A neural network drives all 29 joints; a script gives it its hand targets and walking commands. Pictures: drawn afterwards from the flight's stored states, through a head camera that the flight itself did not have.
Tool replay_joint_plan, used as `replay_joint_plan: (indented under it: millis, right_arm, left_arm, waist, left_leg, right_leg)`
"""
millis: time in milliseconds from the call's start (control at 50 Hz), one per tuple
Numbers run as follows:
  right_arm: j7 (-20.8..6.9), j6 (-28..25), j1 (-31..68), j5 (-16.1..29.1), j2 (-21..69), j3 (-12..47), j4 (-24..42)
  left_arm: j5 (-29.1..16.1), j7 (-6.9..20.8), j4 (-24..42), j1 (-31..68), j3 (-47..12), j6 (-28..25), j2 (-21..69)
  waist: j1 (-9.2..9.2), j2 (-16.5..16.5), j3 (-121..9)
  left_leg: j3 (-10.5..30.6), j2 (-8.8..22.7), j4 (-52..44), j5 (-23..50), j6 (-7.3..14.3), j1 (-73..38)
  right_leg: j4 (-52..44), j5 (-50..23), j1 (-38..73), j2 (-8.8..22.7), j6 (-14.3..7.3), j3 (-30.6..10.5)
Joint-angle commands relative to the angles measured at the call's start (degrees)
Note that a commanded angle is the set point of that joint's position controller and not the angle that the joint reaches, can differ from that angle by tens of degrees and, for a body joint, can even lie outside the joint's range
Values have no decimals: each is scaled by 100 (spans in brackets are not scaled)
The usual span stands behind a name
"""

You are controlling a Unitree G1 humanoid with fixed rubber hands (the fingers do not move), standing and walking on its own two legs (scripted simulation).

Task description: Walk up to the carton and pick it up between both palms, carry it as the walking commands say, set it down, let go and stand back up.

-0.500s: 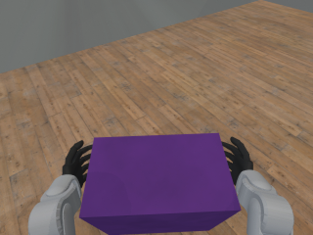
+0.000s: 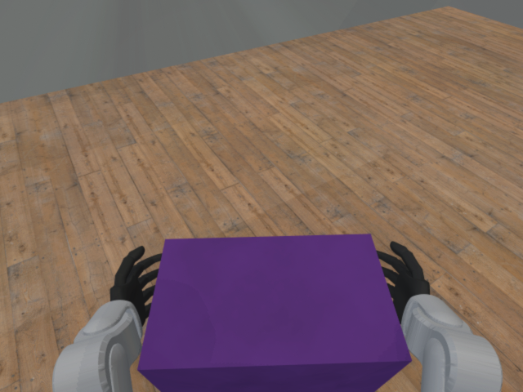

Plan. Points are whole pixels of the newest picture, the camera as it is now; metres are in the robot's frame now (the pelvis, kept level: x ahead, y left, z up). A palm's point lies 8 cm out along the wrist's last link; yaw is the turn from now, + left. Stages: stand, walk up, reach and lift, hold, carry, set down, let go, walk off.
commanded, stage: carry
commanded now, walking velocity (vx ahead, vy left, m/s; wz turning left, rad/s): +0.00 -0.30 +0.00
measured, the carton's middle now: (269, 330) +0.21 +0.00 +0.00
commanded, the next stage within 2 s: none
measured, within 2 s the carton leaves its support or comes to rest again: neither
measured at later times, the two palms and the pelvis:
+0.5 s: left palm (235, 325) +0.19 +0.05 +0.09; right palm (520, 317) +0.19 -0.32 +0.09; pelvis -0.03 -0.14 +0.02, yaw +2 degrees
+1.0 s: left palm (293, 324) +0.18 -0.02 +0.11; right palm out of the picture +0.19 -0.39 +0.11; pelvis -0.04 -0.21 +0.02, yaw +2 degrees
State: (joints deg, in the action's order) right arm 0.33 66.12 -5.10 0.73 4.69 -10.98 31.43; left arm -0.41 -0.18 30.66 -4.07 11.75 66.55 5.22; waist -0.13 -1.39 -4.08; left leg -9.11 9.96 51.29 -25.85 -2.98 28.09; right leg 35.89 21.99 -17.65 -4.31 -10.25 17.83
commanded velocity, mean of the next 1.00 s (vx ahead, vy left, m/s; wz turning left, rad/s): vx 0.00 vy -0.09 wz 0.00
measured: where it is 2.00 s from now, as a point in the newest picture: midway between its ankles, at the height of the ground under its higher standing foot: outside the picture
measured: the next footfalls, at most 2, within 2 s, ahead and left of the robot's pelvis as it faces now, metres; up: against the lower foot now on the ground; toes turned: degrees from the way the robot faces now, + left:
left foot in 0.06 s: +0.05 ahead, +0.11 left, +0.00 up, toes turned +15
right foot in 0.40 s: +0.04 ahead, -0.32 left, +0.00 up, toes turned +9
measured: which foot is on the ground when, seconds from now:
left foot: up 0.00-0.04, down 0.06-0.38, up 0.40-0.60, down 0.62-1.00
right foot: down 0.00-0.08, up 0.10-0.38, down 0.40-1.00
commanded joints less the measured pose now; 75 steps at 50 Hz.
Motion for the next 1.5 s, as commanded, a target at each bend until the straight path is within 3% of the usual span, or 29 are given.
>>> replay_joint_plan:
  millis: [0,20,40,60,80,100,120,140,180,240,300,340,360,380,400,420,460,480,540,580,600,620,640,660,700,740,800,940,1480]
  right_arm:
    - [-388,-79,2326,1399,3918,4470,834]
    - [-387,-87,2165,1400,3889,4439,837]
    - [-367,-100,1943,1380,3881,4360,803]
    - [-309,-91,1778,1270,3921,4233,677]
    - [-239,-44,1759,1140,3826,4106,407]
    - [-251,21,1788,1139,3585,4068,578]
    - [-301,25,2032,1189,3612,4131,776]
    - [-331,-5,2176,1235,3702,4225,805]
    - [-395,-92,2369,1323,3728,4260,1031]
    - [-399,-53,2141,1237,3468,4071,942]
    - [-333,-2,1796,1079,3346,3977,772]
    - [-294,-2,1749,1023,3422,4038,773]
    - [-279,-10,1694,1003,3449,4070,750]
    - [-261,10,1663,990,3458,4127,726]
    - [-285,24,1714,1020,3448,4343,821]
    - [-329,-2,2170,1234,3746,4604,956]
    - [-440,-91,2633,1522,4151,4756,994]
    - [-462,-161,2741,1616,4246,4824,1096]
    - [-434,-206,2603,1579,4014,4756,1056]
    - [-392,-143,2212,1435,3746,4587,886]
    - [-374,-94,2175,1388,3656,4490,800]
    - [-358,-36,2054,1293,3533,4388,634]
    - [-338,-42,1845,1149,3503,4210,400]
    - [-334,-27,1940,1139,3564,4198,418]
    - [-330,-52,2128,1105,3683,4189,604]
    - [-300,-55,2124,1020,3658,4106,632]
    - [-248,20,1921,936,3428,4062,551]
    - [-315,67,2475,1245,3731,4370,717]
    - [-315,8,2501,1210,3814,4362,559]
  left_arm:
    - [-1272,303,1032,2208,-4375,1,3870]
    - [-1266,288,1058,2176,-4390,19,3839]
    - [-1327,280,1118,2206,-4453,40,3743]
    - [-1371,299,1091,2148,-4518,90,3616]
    - [-1357,348,985,2063,-4533,98,3498]
    - [-1296,330,973,1764,-4474,55,3488]
    - [-1350,343,982,1767,-4530,19,3656]
    - [-1334,368,902,1902,-4452,-9,3721]
    - [-1313,365,1040,2141,-4456,-91,3809]
    - [-1280,271,1004,2135,-4513,-35,3688]
    - [-1351,266,862,2014,-4526,54,3569]
    - [-1427,306,789,2001,-4511,70,3618]
    - [-1438,336,777,2032,-4476,81,3606]
    - [-1407,361,759,1990,-4369,67,3460]
    - [-1369,378,713,1990,-4334,30,3456]
    - [-1403,385,847,2053,-4383,-5,3661]
    - [-1275,408,898,2159,-4299,-116,3848]
    - [-1242,414,919,2167,-4252,-195,3956]
    - [-1173,380,815,1950,-4241,-230,3942]
    - [-1151,324,695,1737,-4280,-150,3710]
    - [-1132,292,639,1680,-4286,-103,3571]
    - [-1094,271,575,1590,-4293,-45,3480]
    - [-1224,305,847,1931,-4516,-6,3483]
    - [-1301,314,880,2180,-4583,25,3549]
    - [-1463,365,937,2411,-4694,12,3810]
    - [-1555,390,867,2461,-4693,20,3883]
    - [-1448,367,588,2229,-4535,103,3620]
    - [-1296,328,572,2331,-4325,105,3695]
    - [-1348,383,555,2460,-4440,65,3774]
  waist:
    - [57,-306,-607]
    - [2,-399,-713]
    - [-171,-108,-955]
    - [-313,1423,-1193]
    - [-131,3240,-1286]
    - [5,1092,-1235]
    - [52,595,-1216]
    - [51,473,-1081]
    - [41,1069,-784]
    - [-30,1720,-679]
    - [-74,1953,-792]
    - [-25,1683,-949]
    - [-44,1108,-1014]
    - [41,-400,-802]
    - [2,-1717,-809]
    - [31,-1608,-758]
    - [-16,-1375,-888]
    - [-6,-1400,-1040]
    - [107,-1131,-1185]
    - [41,-852,-1338]
    - [73,-574,-1349]
    - [73,179,-1282]
    - [25,1539,-1086]
    - [13,1768,-887]
    - [107,1102,-802]
    - [93,708,-824]
    - [34,323,-888]
    - [33,-139,-877]
    - [58,134,-962]
  left_leg:
    - [-570,-368,-708,-264,146,-863]
    - [-658,-291,-1579,-367,240,-1461]
    - [-441,57,-2681,311,363,-2416]
    - [1302,1618,-2987,1810,1085,-2834]
    - [4382,3527,-3478,2699,2150,-2130]
    - [3582,2867,-3519,2203,1933,-1575]
    - [2490,2297,-3350,2089,1315,-1611]
    - [1360,1538,-3017,2547,816,-1664]
    - [580,919,-2983,2367,456,-1289]
    - [566,1082,-3282,1820,471,-1271]
    - [597,1235,-3102,1764,397,-1319]
    - [238,921,-2485,1211,166,-1083]
    - [-21,543,-1827,728,5,-693]
    - [-262,-93,-509,-60,-237,176]
    - [-361,-585,615,-1220,-404,831]
    - [227,-362,1312,-1045,-282,630]
    - [201,-449,1413,-319,-196,428]
    - [140,-500,954,-57,-124,225]
    - [83,-690,-722,-159,96,-346]
    - [153,-576,-2675,795,181,-1088]
    - [372,-362,-3053,1181,224,-1620]
    - [1257,404,-3135,1523,415,-2260]
    - [2309,1207,-3341,2080,842,-2002]
    - [2526,1463,-3539,1964,1072,-1890]
    - [1701,1114,-3378,1895,819,-1490]
    - [736,295,-3049,1696,365,-1221]
    - [666,-2,-2794,1575,247,-1157]
    - [526,-151,-2603,1261,172,-1286]
    - [632,-97,-2742,1535,218,-1505]
  right_leg:
    - [-1686,-2998,94,1249,1317,-1004]
    - [-1277,-4244,-77,1154,1675,-858]
    - [-224,-5399,-518,1055,2010,-706]
    - [2396,-3088,-1675,910,2232,-854]
    - [4955,2048,-2658,430,1958,-1985]
    - [5079,1300,-2309,798,1432,-2776]
    - [4678,871,-2235,751,1303,-2504]
    - [3900,431,-1981,793,1236,-2209]
    - [2775,124,-1448,574,1383,-1484]
    - [1658,239,-1175,578,1500,-1045]
    - [499,170,-797,604,1476,-931]
    - [-911,-410,-29,556,1386,-792]
    - [-1507,-498,545,677,1350,-871]
    - [-2514,-413,782,1628,1109,-2299]
    - [-2534,-1272,517,2794,438,-3605]
    - [-1937,-2446,367,2552,163,-3029]
    - [-1542,-2865,511,1971,399,-1807]
    - [-1388,-2844,649,1807,514,-1506]
    - [-1199,-2761,797,1914,401,-1827]
    - [-792,-2641,753,1881,516,-1945]
    - [-564,-2576,417,1696,667,-1859]
    - [-318,-1996,-536,1393,914,-1761]
    - [-190,-574,-1022,925,1147,-1479]
    - [188,302,-1264,835,1202,-1493]
    - [-125,-153,-647,920,1182,-1576]
    - [-967,-1266,126,971,1207,-1540]
    - [-989,-2067,301,1298,1207,-1802]
    - [-1535,-1325,94,1378,1004,-2007]
    - [-1509,-1066,-31,1207,963,-1873]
